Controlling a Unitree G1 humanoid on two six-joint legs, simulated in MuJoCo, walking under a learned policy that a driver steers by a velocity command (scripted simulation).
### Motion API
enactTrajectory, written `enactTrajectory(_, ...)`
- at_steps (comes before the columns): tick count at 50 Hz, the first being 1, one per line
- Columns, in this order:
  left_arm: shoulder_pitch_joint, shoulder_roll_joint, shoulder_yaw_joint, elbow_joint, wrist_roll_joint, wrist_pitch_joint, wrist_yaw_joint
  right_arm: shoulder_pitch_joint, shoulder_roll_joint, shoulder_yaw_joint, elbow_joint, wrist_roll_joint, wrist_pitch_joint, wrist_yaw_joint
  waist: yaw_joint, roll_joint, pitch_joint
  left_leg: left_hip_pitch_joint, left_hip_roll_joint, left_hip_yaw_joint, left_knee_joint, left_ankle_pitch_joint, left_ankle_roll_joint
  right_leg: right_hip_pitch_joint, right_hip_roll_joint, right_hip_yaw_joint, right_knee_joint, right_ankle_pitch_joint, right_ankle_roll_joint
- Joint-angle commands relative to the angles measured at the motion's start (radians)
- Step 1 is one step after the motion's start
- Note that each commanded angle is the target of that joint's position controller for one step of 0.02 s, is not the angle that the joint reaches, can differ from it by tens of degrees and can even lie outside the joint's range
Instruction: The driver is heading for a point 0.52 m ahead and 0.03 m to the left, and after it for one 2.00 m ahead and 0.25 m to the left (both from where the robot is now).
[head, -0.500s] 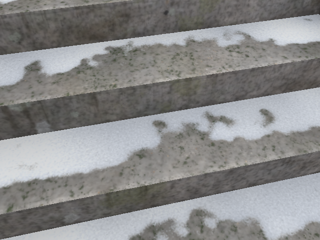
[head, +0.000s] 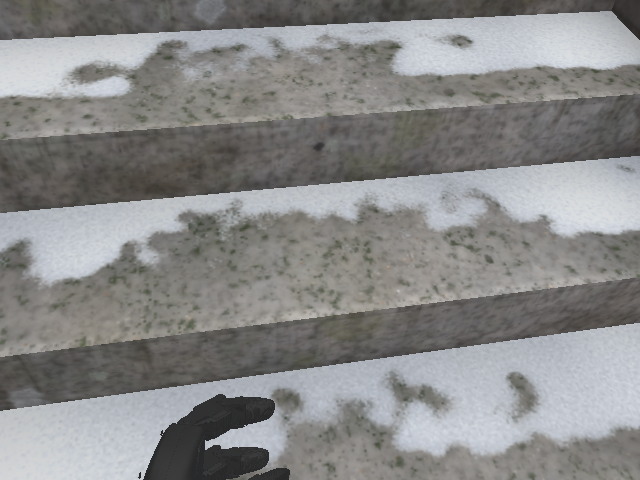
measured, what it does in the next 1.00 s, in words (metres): climbs: left foot 0.16 m higher, then right foot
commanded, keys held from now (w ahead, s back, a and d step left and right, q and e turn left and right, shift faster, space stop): w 0.12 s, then no key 0.34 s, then w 0.18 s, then no key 0.36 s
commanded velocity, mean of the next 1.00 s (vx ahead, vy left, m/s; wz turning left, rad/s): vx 0.25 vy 0.00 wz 0.00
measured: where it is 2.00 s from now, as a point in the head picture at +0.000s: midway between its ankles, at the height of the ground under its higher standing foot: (320, 472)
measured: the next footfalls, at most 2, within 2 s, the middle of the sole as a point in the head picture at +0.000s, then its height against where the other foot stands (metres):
left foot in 0.46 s outside the picture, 0.16 m higher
right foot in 0.98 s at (392, 436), level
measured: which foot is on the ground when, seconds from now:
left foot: up 0.00-0.44, down 0.46-1.00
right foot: down 0.00-0.52, up 0.54-0.96, down 0.98-1.00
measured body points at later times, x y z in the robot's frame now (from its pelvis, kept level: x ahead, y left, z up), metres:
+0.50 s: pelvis +0.22 +0.02 +0.15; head +0.24 +0.00 +0.60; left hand +0.13 +0.20 +0.00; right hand +0.44 -0.10 +0.04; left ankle +0.35 +0.12 -0.46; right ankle +0.12 -0.09 -0.60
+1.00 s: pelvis +0.37 -0.02 +0.26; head +0.35 -0.04 +0.71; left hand +0.46 +0.19 +0.13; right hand +0.36 -0.22 +0.09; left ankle +0.35 +0.12 -0.46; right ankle +0.44 -0.12 -0.46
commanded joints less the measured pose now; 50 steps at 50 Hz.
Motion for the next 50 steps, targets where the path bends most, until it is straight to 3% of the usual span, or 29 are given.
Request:
enactTrajectory(1, 0.612, 0.346, 0.147, 0.194, 0.039, 0.04, 0.054, -0.085, -0.109, -0.053, -0.096, 0.006, -0.083, 0.051, 0.262, -0.202, -0.41, -0.651, -0.229, -0.312, 1.302, -0.034, 0.048, 0.962, -0.403, 1.343, -1.041, -0.319, -0.252)
enactTrajectory(2, 0.509, 0.209, 0.103, 0.243, 0.013, 0.021, 0.04, -0.259, -0.053, -0.046, -0.204, 0.031, -0.09, 0.075, 0.17, -0.16, -0.161, -0.825, -0.198, -0.321, 1.529, -0.048, 0.081, 0.758, -0.371, 1.16, -0.999, -0.263, -0.173)
enactTrajectory(3, 0.463, 0.077, 0.064, 0.3, 0.025, 0.01, 0.019, -0.4, -0.033, -0.024, -0.316, 0.035, -0.086, 0.081, 0.114, -0.14, -0.017, -0.939, -0.174, -0.25, 1.667, -0.031, 0.128, 0.609, -0.333, 0.916, -0.928, -0.165, -0.125)
enactTrajectory(5, 0.375, -0.057, 0.038, 0.362, 0.046, -0.013, -0.016, -0.378, 0.008, 0.001, -0.359, 0.023, -0.059, 0.069, -0.008, 0.015, 0.04, -0.976, -0.147, -0.262, 1.752, 0.062, 0.206, 0.464, -0.221, 0.533, -0.825, 0.142, 0.002)
enactTrajectory(8, 0.312, -0.039, 0.04, 0.368, 0.063, -0.01, -0.027, -0.237, 0.018, 0.031, -0.306, 0.059, -0.019, 0.062, -0.102, 0.014, 0.102, -1.041, -0.14, -0.244, 1.597, 0.084, 0.174, 0.375, -0.148, 0.218, -0.841, 0.3, 0.047)
enactTrajectory(10, 0.353, -0.012, 0.028, 0.38, 0.089, -0.017, -0.026, -0.276, 0.002, 0.033, -0.293, 0.047, 0.008, 0.04, -0.082, -0.043, 0.091, -1.05, -0.177, -0.146, 1.676, 0.147, 0.109, 0.316, -0.136, 0.14, -0.868, 0.484, 0.017)
enactTrajectory(13, 0.469, 0.061, 0.032, 0.425, 0.07, -0.013, -0.001, -0.419, 0.036, 0.057, -0.354, 0.023, 0.022, 0.021, -0.039, -0.094, 0.111, -1.243, -0.164, -0.115, 1.763, 0.104, 0.055, 0.424, -0.161, 0.176, -0.879, 0.552, 0.004)
enactTrajectory(17, 0.601, 0.088, 0.038, 0.42, 0.042, 0.017, 0.068, -0.68, -0.01, 0.074, -0.486, 0.014, -0.001, 0.019, 0.057, -0.121, 0.05, -1.293, -0.082, -0.026, 1.364, 0.086, -0.012, 0.637, -0.17, 0.224, -0.904, 0.629, 0.007)
enactTrajectory(19, 0.598, 0.149, 0.066, 0.409, 0.024, 0.022, 0.102, -0.783, 0.014, 0.094, -0.524, 0.001, 0.013, 0.02, 0.067, -0.12, -0.011, -0.993, 0.019, 0.085, 0.999, -0.137, -0.033, 0.661, -0.238, 0.239, -1.088, 0.732, -0.027)
enactTrajectory(20, 0.614, 0.18, 0.084, 0.409, 0.01, 0.026, 0.103, -0.783, 0.019, 0.087, -0.511, 0.009, 0.02, 0.021, 0.066, -0.138, -0.026, -0.933, 0.012, 0.08, 0.909, -0.237, -0.031, 0.765, -0.262, 0.231, -1.066, 0.849, -0.032)
enactTrajectory(21, 0.635, 0.198, 0.089, 0.429, 0.027, 0.041, 0.088, -0.673, 0.024, 0.078, -0.449, 0.025, 0.024, 0.027, 0.045, -0.187, -0.084, -0.721, -0.088, 0.211, 0.86, -0.341, -0.01, 0.759, -0.223, 0.149, -1.006, 1.152, -0.049)
enactTrajectory(22, 0.712, 0.201, 0.093, 0.446, 0.029, 0.041, 0.071, -0.632, -0.02, 0.057, -0.424, 0.029, 0.018, 0.029, 0.054, -0.213, -0.072, -0.654, -0.141, 0.222, 0.795, -0.317, 0.024, 0.813, -0.211, 0.14, -0.935, 1.475, -0.052)
enactTrajectory(23, 0.709, 0.208, 0.091, 0.451, 0.028, 0.037, 0.064, -0.585, -0.058, 0.038, -0.417, 0.025, 0.011, 0.03, 0.01, -0.263, -0.089, -0.623, -0.166, 0.155, 0.674, -0.286, 0.07, 0.908, -0.214, 0.145, -0.858, 1.724, -0.03)
enactTrajectory(24, 0.71, 0.204, 0.095, 0.444, 0.044, 0.016, 0.053, -0.471, -0.132, 0.01, -0.389, 0.016, 0.006, 0.04, -0.028, -0.231, -0.174, -0.415, -0.094, -0.014, 0.696, 0.084, 0.148, 0.813, -0.201, 0.142, -0.758, 1.809, -0.013)
enactTrajectory(25, 0.709, 0.149, 0.088, 0.441, 0.045, 0.0, 0.043, -0.361, -0.163, -0.014, -0.356, 0.013, 0.028, 0.021, -0.046, -0.138, -0.296, -0.215, -0.008, -0.25, 0.55, -0.285, 0.235, 0.614, -0.143, 0.135, -0.596, 1.58, -0.002)
enactTrajectory(26, 0.613, 0.131, 0.086, 0.422, 0.035, -0.006, 0.029, -0.268, -0.241, -0.052, -0.312, 0.007, 0.058, -0.001, -0.1, 0.02, -0.271, -0.168, 0.06, -0.516, 0.192, -0.708, 0.287, 0.487, -0.026, 0.136, -0.41, 1.011, 0.014)
enactTrajectory(27, 0.481, 0.09, 0.085, 0.383, 0.028, 0.003, 0.017, -0.186, -0.331, -0.086, -0.272, -0.016, 0.073, -0.023, -0.155, 0.234, -0.231, -0.158, 0.223, -0.91, -0.178, -0.917, 0.376, 0.278, 0.084, 0.211, 0.095, 0.287, 0.057)
enactTrajectory(28, 0.377, 0.059, 0.088, 0.314, -0.005, -0.01, -0.004, -0.205, -0.271, -0.062, -0.235, -0.026, 0.052, -0.022, -0.098, 0.179, -0.153, -0.258, 0.23, -0.931, -0.208, -0.813, 0.309, 0.164, 0.091, 0.374, 0.472, 0.213, 0.071)
enactTrajectory(29, 0.34, 0.03, 0.081, 0.247, -0.017, -0.012, -0.01, -0.306, -0.171, -0.04, -0.227, -0.029, 0.035, -0.01, -0.02, 0.137, -0.057, -0.41, 0.205, -0.73, -0.112, -0.78, 0.239, 0.072, 0.06, 0.375, 0.573, 0.257, 0.039)
enactTrajectory(31, 0.352, 0.033, 0.085, 0.217, -0.005, -0.007, 0.009, -0.36, -0.019, -0.008, -0.173, -0.021, 0.016, 0.024, 0.066, 0.013, 0.035, -0.555, 0.134, -0.42, 0.026, -0.62, 0.131, 0.013, 0.03, 0.342, 0.594, 0.375, -0.023)
enactTrajectory(32, 0.379, 0.033, 0.083, 0.21, -0.01, -0.004, 0.016, -0.354, 0.008, -0.001, -0.151, -0.027, 0.01, 0.03, 0.094, 0.018, 0.044, -0.556, 0.099, -0.321, 0.031, -0.57, 0.103, -0.003, 0.037, 0.359, 0.585, 0.403, -0.043)
enactTrajectory(35, 0.44, 0.001, 0.06, 0.219, -0.024, 0.019, 0.038, -0.318, -0.013, 0.002, -0.12, -0.035, 0.001, 0.032, 0.121, 0.053, 0.071, -0.503, 0.09, -0.203, -0.029, -0.347, 0.104, -0.114, 0.057, 0.383, 0.647, 0.4, -0.042)
enactTrajectory(39, 0.379, 0.058, 0.051, 0.199, 0.029, 0.032, 0.053, -0.257, -0.094, -0.013, -0.129, -0.031, 0.001, 0.009, 0.108, 0.08, 0.032, -0.468, 0.072, -0.076, -0.085, -0.232, 0.138, -0.124, 0.012, 0.279, 0.398, 0.477, 0.063)
enactTrajectory(40, 0.338, 0.036, 0.038, 0.197, 0.032, 0.039, 0.057, -0.269, -0.071, -0.006, -0.137, -0.035, 0.001, -0.006, 0.109, 0.084, 0.012, -0.504, 0.071, -0.068, -0.095, -0.206, 0.145, -0.045, -0.036, 0.257, 0.305, 0.463, 0.096)
enactTrajectory(43, 0.296, 0.081, 0.044, 0.231, 0.024, 0.056, 0.063, -0.318, -0.174, -0.042, -0.152, -0.019, -0.004, -0.02, 0.076, 0.116, -0.054, -0.564, 0.057, -0.01, -0.196, -0.153, 0.143, 0.33, -0.054, 0.134, -0.039, 0.399, 0.128)
enactTrajectory(46, 0.29, 0.119, 0.069, 0.273, 0.006, 0.07, 0.061, -0.223, -0.191, -0.054, -0.115, 0.004, 0.006, -0.028, 0.041, 0.121, 0.046, -0.418, 0.105, -0.082, -0.179, -0.231, 0.162, 0.415, -0.031, 0.123, -0.392, 0.272, 0.117)
enactTrajectory(48, 0.37, 0.096, 0.086, 0.33, 0.015, 0.081, 0.057, -0.191, -0.114, -0.038, -0.106, 0.004, 0.021, -0.023, 0.051, 0.069, 0.093, -0.327, 0.06, -0.075, -0.047, -0.188, 0.116, 0.494, 0.0, 0.124, -0.736, 0.277, 0.081)
enactTrajectory(49, 0.441, 0.116, 0.096, 0.364, 0.038, 0.084, 0.057, -0.183, -0.11, -0.041, -0.096, 0.011, 0.022, -0.011, 0.059, 0.006, 0.087, -0.354, 0.011, -0.03, 0.122, -0.127, 0.088, 0.582, -0.041, 0.201, -0.783, 0.409, 0.069)
enactTrajectory(50, 0.504, 0.168, 0.103, 0.362, 0.05, 0.082, 0.059, -0.158, -0.087, -0.04, -0.091, 0.005, 0.017, -0.002, 0.039, -0.173, 0.023, -0.536, -0.061, 0.03, 0.403, -0.288, 0.028, 0.762, -0.18, 0.379, -0.781, 0.783, 0.032)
